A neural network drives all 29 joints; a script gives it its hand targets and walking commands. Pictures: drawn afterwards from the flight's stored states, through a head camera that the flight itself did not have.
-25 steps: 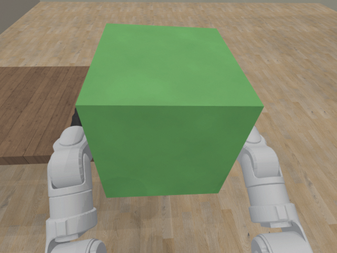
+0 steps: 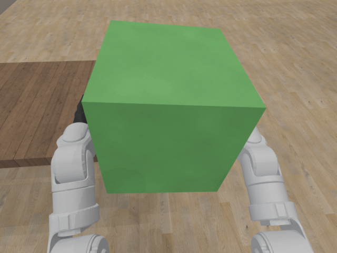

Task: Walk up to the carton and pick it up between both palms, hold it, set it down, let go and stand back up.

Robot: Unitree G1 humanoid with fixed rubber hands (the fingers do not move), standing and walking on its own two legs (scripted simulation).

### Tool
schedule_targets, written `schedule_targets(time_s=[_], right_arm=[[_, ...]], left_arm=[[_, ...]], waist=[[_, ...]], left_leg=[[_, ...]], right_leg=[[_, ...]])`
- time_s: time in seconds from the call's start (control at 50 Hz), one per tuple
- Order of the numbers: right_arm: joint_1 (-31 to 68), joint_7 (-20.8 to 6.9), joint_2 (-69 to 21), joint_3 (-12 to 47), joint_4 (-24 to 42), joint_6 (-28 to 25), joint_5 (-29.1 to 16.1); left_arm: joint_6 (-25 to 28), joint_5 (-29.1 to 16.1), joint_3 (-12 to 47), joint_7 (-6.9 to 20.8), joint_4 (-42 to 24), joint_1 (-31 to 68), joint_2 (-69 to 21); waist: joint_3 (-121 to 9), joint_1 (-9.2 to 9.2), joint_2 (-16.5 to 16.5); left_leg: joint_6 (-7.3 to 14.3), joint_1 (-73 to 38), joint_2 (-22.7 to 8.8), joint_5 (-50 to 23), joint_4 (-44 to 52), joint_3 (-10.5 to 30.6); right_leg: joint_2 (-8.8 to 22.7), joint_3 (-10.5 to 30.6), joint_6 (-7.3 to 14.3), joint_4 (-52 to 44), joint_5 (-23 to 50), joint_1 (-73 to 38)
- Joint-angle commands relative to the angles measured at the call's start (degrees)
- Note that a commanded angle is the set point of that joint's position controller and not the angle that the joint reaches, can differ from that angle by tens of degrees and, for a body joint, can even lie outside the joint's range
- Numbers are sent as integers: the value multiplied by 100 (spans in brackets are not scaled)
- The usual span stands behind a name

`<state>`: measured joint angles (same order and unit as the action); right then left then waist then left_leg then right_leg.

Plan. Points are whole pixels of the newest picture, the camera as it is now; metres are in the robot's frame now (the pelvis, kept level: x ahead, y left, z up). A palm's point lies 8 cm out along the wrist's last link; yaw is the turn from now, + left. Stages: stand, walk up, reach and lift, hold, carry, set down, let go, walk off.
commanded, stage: set down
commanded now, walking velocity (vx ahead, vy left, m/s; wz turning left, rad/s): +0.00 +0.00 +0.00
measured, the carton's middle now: (165, 108) +0.40 -0.02 +0.16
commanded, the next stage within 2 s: none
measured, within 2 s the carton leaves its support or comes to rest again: neither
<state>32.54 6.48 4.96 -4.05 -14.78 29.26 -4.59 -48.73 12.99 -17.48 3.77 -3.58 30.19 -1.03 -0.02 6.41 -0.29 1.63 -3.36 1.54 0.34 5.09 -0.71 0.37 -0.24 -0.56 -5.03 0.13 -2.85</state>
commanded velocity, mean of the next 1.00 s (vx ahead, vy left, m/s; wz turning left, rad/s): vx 0.00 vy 0.00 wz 0.00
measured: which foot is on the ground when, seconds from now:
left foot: down 0.00-1.00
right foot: down 0.00-1.00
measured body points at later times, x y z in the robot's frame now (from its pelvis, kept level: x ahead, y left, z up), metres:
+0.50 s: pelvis +0.00 +0.00 +0.00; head +0.02 -0.01 +0.45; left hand +0.42 +0.16 +0.13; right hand +0.41 -0.19 +0.12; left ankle -0.04 +0.10 -0.76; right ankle -0.03 -0.12 -0.76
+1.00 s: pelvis +0.01 +0.00 +0.00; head +0.05 +0.00 +0.45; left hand +0.45 +0.15 +0.10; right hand +0.43 -0.19 +0.10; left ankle -0.04 +0.10 -0.76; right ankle -0.03 -0.12 -0.76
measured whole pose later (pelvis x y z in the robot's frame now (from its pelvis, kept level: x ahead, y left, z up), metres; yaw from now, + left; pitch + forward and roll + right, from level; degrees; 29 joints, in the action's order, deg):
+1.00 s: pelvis +0.01 +0.00 +0.00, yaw +2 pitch +13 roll +0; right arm 42.7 -0.1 0.6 -20.2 -38.8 13.6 10.8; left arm -23.9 10.8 -19.9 1.3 33.1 41.7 2.4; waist -9.8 5.4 -1.4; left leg 1.5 9.2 1.7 -1.1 5.1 1.2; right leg 0.5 -2.5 -0.3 -5.1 0.8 8.9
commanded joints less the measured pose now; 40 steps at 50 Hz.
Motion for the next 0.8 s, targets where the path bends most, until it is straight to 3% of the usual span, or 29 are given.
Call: schedule_targets(time_s=[0.0,0.28,0.6,0.78], right_arm=[[4324,-680,-2204,1622,1482,-574,-234],[4847,-845,-2637,1187,373,-1049,375],[5227,-1078,-3067,503,-831,-1515,1049],[5420,-1186,-3349,342,-1179,-1721,1213]], left_arm=[[637,-818,2029,723,-794,3975,-1912],[1537,-709,1750,640,418,4816,-2021],[2513,-689,1772,443,1641,5568,-2414],[2887,-693,1782,331,1942,5866,-2582]], waist=[[-3461,-48,-83],[-3880,-74,-34],[-4327,33,-259],[-4755,-36,-316]], left_leg=[[-245,-1125,5,-3015,-543,-26],[-141,-441,57,-2481,-312,-22],[-259,-657,34,-3018,-567,84],[-260,-694,15,-3589,-738,130]], right_leg=[[-272,-168,-413,782,3133,-1109],[-243,-239,-401,850,3251,-1291],[-306,-311,-130,482,2889,-611],[-286,-297,-48,467,3248,-479]])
